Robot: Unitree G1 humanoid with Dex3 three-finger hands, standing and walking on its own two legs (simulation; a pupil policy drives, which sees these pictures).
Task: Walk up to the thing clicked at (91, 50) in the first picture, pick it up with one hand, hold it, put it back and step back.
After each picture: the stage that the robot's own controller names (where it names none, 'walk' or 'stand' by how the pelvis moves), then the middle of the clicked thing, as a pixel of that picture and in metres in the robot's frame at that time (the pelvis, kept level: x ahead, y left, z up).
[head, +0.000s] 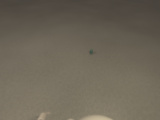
stand; (91, 51) +1.56 +0.00 -0.72
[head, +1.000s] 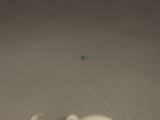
walk; (83, 57) +1.42 +0.24 -0.71
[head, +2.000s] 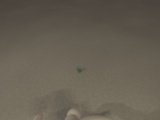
walk; (79, 69) +0.95 +0.25 -0.71
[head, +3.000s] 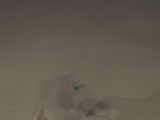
walk; (76, 86) +0.60 +0.22 -0.71
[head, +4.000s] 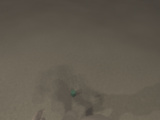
walk; (73, 93) +0.46 +0.17 -0.70
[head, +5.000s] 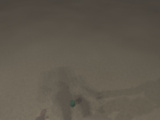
stand; (72, 103) +0.37 +0.19 -0.72
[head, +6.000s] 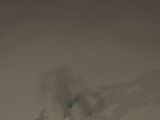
stand; (69, 104) +0.33 +0.24 -0.71
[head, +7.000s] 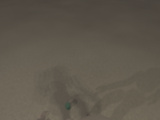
stand; (68, 106) +0.32 +0.23 -0.73
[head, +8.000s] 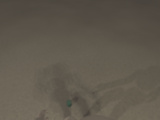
stand; (69, 103) +0.33 +0.22 -0.72
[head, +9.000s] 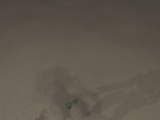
stand; (68, 105) +0.33 +0.23 -0.72
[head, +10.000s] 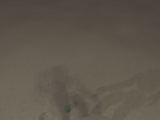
stand; (67, 108) +0.30 +0.23 -0.73
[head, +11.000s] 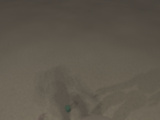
stand; (67, 108) +0.30 +0.23 -0.73
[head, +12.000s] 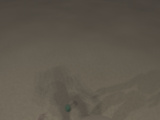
go down; (67, 108) +0.31 +0.23 -0.73
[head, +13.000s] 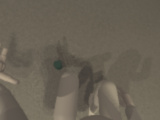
go down; (58, 65) +0.38 +0.27 -0.33
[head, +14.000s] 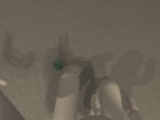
approach; (58, 65) +0.37 +0.29 -0.30
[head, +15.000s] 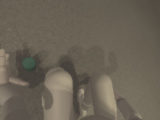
close in; (29, 64) +0.34 +0.32 -0.21
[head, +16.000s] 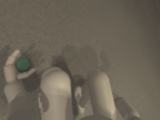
close; (23, 66) +0.34 +0.32 -0.21
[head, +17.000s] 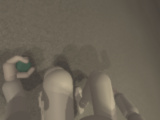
lift; (24, 66) +0.32 +0.32 -0.21
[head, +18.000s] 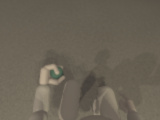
lift; (58, 75) +0.31 +0.23 -0.02
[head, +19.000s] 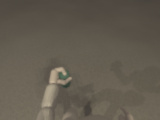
lift; (64, 79) +0.32 +0.18 +0.00
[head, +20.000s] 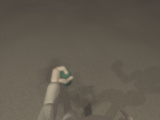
hold; (66, 77) +0.33 +0.17 +0.00
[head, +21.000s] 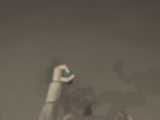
hold; (67, 76) +0.34 +0.16 +0.01
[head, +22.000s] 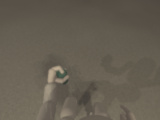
crouch; (62, 76) +0.34 +0.19 -0.06
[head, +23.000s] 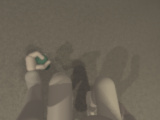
lower; (43, 62) +0.39 +0.29 -0.14
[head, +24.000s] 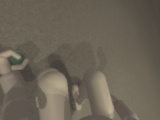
lower; (17, 62) +0.37 +0.32 -0.22
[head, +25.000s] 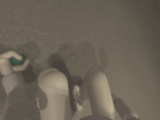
lower; (19, 62) +0.36 +0.33 -0.22
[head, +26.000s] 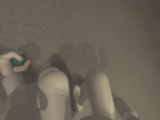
lower; (20, 62) +0.35 +0.33 -0.21
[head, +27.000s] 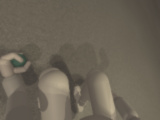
lower; (20, 63) +0.35 +0.33 -0.21
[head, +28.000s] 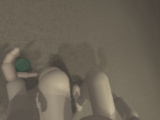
open; (22, 66) +0.33 +0.31 -0.21
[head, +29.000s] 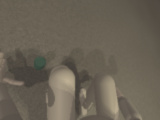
stand; (39, 63) +0.35 +0.29 -0.22
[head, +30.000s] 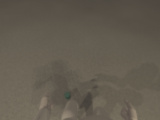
stand; (67, 95) +0.33 +0.21 -0.60
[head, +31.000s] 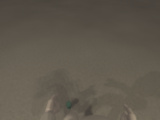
stand; (68, 105) +0.34 +0.21 -0.66
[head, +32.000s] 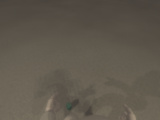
stand; (69, 106) +0.32 +0.21 -0.67
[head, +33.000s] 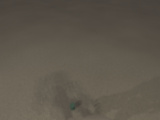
stand; (72, 106) +0.36 +0.19 -0.72
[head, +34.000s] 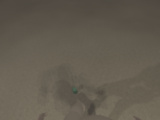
walk; (74, 90) +0.43 +0.24 -0.70
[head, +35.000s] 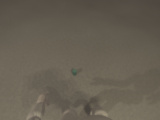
walk; (74, 72) +0.68 +0.20 -0.69
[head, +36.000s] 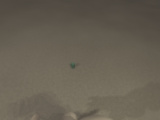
stand; (73, 65) +0.96 +0.28 -0.70
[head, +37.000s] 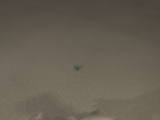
stand; (77, 67) +0.97 +0.24 -0.72
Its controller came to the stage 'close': yes
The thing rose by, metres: 0.70
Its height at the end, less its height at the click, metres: +0.00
